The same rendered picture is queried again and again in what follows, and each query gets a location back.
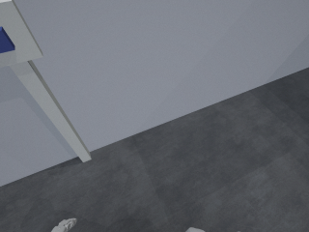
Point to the button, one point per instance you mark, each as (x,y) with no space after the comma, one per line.
(6,43)

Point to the left robot hand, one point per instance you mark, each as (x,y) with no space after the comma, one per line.
(65,225)

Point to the panel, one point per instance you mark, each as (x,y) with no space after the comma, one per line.
(20,61)

